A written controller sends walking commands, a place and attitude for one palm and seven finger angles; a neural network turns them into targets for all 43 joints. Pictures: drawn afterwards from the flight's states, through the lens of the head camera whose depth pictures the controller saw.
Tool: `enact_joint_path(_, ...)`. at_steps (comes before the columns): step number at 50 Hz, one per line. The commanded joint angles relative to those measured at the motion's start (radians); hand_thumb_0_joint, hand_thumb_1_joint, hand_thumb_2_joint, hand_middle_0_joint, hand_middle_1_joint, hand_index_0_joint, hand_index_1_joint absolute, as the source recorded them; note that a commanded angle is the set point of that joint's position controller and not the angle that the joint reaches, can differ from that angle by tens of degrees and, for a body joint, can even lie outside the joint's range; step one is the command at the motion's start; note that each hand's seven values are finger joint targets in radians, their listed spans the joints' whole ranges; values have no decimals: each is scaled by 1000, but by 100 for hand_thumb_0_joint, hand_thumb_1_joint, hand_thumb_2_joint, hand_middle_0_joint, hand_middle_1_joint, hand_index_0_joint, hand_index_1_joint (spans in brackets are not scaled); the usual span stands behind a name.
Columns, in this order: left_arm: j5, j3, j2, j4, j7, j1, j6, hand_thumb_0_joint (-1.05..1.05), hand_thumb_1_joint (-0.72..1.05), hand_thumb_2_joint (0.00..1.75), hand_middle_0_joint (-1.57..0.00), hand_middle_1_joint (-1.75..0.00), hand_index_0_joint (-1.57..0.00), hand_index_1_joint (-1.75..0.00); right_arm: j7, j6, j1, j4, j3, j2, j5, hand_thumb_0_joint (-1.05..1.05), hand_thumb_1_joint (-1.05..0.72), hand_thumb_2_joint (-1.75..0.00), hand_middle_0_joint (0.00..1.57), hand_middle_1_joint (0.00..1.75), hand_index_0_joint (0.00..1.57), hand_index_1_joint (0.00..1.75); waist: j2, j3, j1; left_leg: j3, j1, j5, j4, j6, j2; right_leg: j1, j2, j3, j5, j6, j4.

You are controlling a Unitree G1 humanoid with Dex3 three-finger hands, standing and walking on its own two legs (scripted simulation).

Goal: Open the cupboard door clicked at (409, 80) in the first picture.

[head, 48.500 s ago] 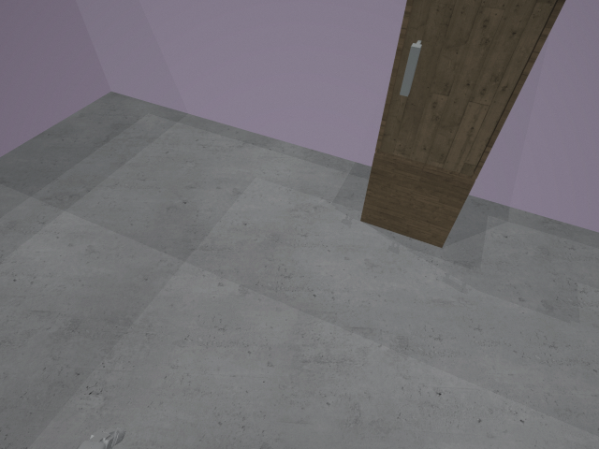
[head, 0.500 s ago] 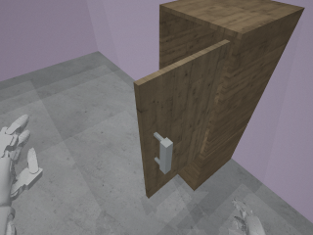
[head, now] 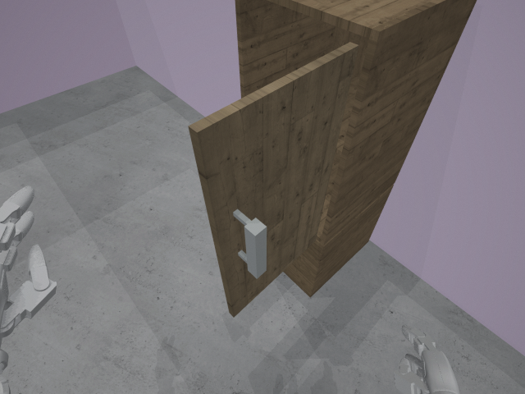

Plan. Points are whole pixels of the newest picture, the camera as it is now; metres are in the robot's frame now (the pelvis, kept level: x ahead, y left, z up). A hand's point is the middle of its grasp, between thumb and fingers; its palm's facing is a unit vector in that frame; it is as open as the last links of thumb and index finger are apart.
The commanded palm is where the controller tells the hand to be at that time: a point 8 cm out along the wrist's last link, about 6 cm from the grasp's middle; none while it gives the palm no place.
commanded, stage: step back with the hand held close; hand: left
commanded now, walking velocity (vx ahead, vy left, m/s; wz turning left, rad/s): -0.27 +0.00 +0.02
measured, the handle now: (248, 243) +0.37 +0.06 -0.01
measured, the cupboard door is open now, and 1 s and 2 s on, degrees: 92 92 92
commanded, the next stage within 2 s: stop stepping back and stand still in 0.80 s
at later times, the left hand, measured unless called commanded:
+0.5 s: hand out of the picture +0.09 +0.30 +0.16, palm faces +0.49 -0.73 -0.48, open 7.4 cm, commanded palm +0.01 +0.34 +0.17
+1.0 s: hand out of the picture -0.03 +0.33 +0.17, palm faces +0.45 -0.81 -0.36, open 7.4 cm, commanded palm -0.10 +0.36 +0.17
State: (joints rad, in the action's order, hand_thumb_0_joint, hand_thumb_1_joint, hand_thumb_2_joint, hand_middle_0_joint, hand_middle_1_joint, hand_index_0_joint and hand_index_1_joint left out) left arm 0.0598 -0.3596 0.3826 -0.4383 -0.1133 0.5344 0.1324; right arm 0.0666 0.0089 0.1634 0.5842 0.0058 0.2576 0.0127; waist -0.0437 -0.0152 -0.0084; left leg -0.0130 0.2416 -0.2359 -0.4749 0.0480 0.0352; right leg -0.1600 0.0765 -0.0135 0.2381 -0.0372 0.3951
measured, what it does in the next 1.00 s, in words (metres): walks backwards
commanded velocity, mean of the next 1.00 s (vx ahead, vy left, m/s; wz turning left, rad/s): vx -0.26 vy -0.01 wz -0.03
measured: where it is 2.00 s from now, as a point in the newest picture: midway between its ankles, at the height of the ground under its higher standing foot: outside the picture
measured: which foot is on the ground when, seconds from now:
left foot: down 0.00-1.00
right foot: down 0.00-0.74, up 0.76-1.00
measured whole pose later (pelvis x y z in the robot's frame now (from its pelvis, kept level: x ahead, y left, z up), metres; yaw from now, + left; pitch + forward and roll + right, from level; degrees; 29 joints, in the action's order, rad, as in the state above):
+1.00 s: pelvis -0.23 +0.05 +0.00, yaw +3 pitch +3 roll -7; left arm 0.06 -0.44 0.45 -0.62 -0.14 0.49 0.21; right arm 0.03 -0.13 0.14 0.59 0.00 0.16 -0.01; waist 0.02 0.01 -0.02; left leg 0.08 0.49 0.03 -0.27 0.06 -0.05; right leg -0.19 0.10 0.05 0.57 0.00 0.91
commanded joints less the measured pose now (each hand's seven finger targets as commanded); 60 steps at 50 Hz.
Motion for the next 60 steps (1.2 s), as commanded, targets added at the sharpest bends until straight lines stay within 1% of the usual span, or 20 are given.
enact_joint_path(1, 6, -202, 245, -264, -36, 11, 74, 0, 90, 90, -20, -30, -20, -30, 15, -25, -88, -186, 48, 90, 9, 0, -90, -90, 20, 30, 20, 30, 28, 230, 0, -48, -75, 453, -9, -5, -98, 81, -148, -79, -578, 43, 42)
enact_joint_path(10, 6, -202, 224, -253, -42, 76, 86, 0, 90, 90, -20, -30, -20, -30, 14, -29, -79, -192, 54, 106, 4, 0, -90, -90, 20, 30, 20, 30, -47, 153, 2, -122, 118, 203, 88, 16, -141, 59, -95, -68, -252, 41, 66)
enact_joint_path(20, -65, -205, 213, -288, -45, -100, 132, 0, 90, 90, -20, -30, -20, -30, 25, -98, -66, -202, 56, 132, -14, 0, -90, -90, 20, 30, 20, 30, -143, 43, 1, -281, 646, -598, 327, 102, -251, 293, 11, -30, 1, 62, 351)
enact_joint_path(24, -47, -220, 212, -291, -41, -46, 144, 0, 90, 90, -20, -30, -20, -30, 11, -124, -48, -195, 57, 104, -10, 0, -90, -90, 20, 30, 20, 30, -52, 63, 5, -218, 486, -453, 214, 77, -216, 164, -11, -63, 36, 31, 242)
enact_joint_path(28, -4, -205, 214, -302, -47, 11, 165, 0, 90, 90, -20, -30, -20, -30, -11, -127, -22, -151, 58, 79, -7, 0, -90, -90, 20, 30, 20, 30, 145, 169, 28, -35, 17, -38, -131, -24, -74, -220, -187, -272, -116, -37, -23)
enact_joint_path(30, -5, -205, 230, -313, -55, -24, 166, 0, 90, 90, -20, -30, -20, -30, -9, -124, -15, -127, 69, 83, -9, 0, -90, -90, 20, 30, 20, 30, 183, 199, 35, -3, -66, -37, -275, -44, -40, -292, -269, -335, -219, -73, -86)
enact_joint_path(33, -21, -183, 245, -300, -57, -89, 156, 0, 90, 90, -20, -30, -20, -30, 1, -121, -39, -127, 57, 70, -11, 0, -90, -90, 20, 30, 20, 30, 152, 106, 42, -10, -23, -31, -202, -49, -44, -304, -250, -269, -265, -46, -58)
enact_joint_path(36, -29, -183, 252, -341, -51, -169, 153, 0, 90, 90, -20, -30, -20, -30, 23, -131, -80, -131, 52, 111, -11, 0, -90, -90, 20, 30, 20, 30, -168, 49, 15, -160, 98, 189, 145, -7, -198, -179, -10, -63, -76, 57, 172)
enact_joint_path(39, -42, -235, 242, -283, -42, -117, 170, 0, 90, 90, -20, -30, -20, -30, 8, -164, -78, -134, 64, 106, -35, 0, -90, -90, 20, 30, 20, 30, -252, 104, 5, -389, 476, -518, 454, 97, -419, 96, 65, -59, 218, 61, 750)
enact_joint_path(42, -19, -204, 220, -325, -37, -105, 161, 0, 90, 90, -20, -30, -20, -30, -15, -170, -89, -127, 75, 82, -24, 0, -90, -90, 20, 30, 20, 30, -42, 140, -13, -234, 252, -330, 365, 58, -351, -76, 40, -30, 237, 52, 770)
enact_joint_path(47, 12, -164, 199, -405, -37, -55, 134, 0, 90, 90, -20, -30, -20, -30, -29, -184, -73, -123, 53, 59, -11, 0, -90, -90, 20, 30, 20, 30, -200, 226, -12, -67, 15, -330, 432, -67, -243, -79, 70, 126, 342, 35, 539)
enact_joint_path(51, 20, -200, 241, -471, -47, -24, 117, 0, 90, 90, -20, -30, -20, -30, -28, -194, -42, -120, 43, 38, -25, 0, -90, -90, 20, 30, 20, 30, -327, 306, -27, 50, -137, -185, 393, -256, -116, 57, 122, 229, 424, -16, 90)
enact_joint_path(52, 23, -226, 269, -485, -52, -3, 114, 0, 90, 90, -20, -30, -20, -30, -34, -187, -37, -114, 38, 29, -20, 0, -90, -90, 20, 30, 20, 30, -261, 323, -37, 126, -150, -82, 221, -281, -53, 69, 66, 205, 380, -61, -85)
enact_joint_path(53, 15, -257, 307, -501, -56, 28, 118, 0, 90, 90, -20, -30, -20, -30, -37, -172, -14, -96, 34, 31, -6, 0, -90, -90, 20, 30, 20, 30, -6, 299, -31, 151, -222, -11, -173, -209, -11, -135, -124, 41, 283, -124, -180)
enact_joint_path(54, 21, -285, 333, -507, -61, 30, 117, 0, 90, 90, -20, -30, -20, -30, -31, -150, -29, -76, 38, 37, -6, 0, -90, -90, 20, 30, 20, 30, 270, 177, -19, 32, -133, -48, -523, -133, -44, -343, -319, -149, 183, -172, -243)
enact_joint_path(56, 43, -381, 412, -571, -73, -14, 130, 0, 90, 90, -20, -30, -20, -30, -31, -142, -23, -99, 24, 35, -18, 0, -90, -90, 20, 30, 20, 30, 213, 174, 6, -55, 220, -114, -713, -77, -66, -163, -435, -223, -67, -250, -191)
enact_joint_path(57, 34, -378, 417, -499, -75, -102, 134, 0, 90, 90, -20, -30, -20, -30, -46, -151, -56, -118, 5, 17, -18, 0, -90, -90, 20, 30, 20, 30, 219, 158, 17, -42, 275, -114, -646, -76, -130, -52, -454, -247, -110, -220, -162)
enact_joint_path(58, 29, -221, 236, -359, -58, -160, 115, 0, 90, 90, -20, -30, -20, -30, -25, -153, -34, -90, 34, 51, 6, 0, -90, -90, 20, 30, 20, 30, 211, 49, 23, 10, 363, -66, -498, -62, -92, 83, -330, -160, -296, -153, -65)
enact_joint_path(59, 7, -218, 247, -333, -68, -202, 88, 0, 90, 90, -20, -30, -20, -30, -17, -162, -80, -93, 39, 71, 15, 0, -90, -90, 20, 30, 20, 30, 178, -30, 26, 3, 219, -46, -329, -43, -109, -52, -325, -181, -361, -126, 18)
enact_joint_path(60, 10, -187, 213, -256, -67, -206, 64, 0, 90, 90, -20, -30, -20, -30, -3, -160, -48, -59, 35, 74, 16, 0, -90, -90, 20, 30, 20, 30, 72, -49, 68, 35, -30, -34, -161, -20, -63, -220, -262, -62, -257, -60, 182)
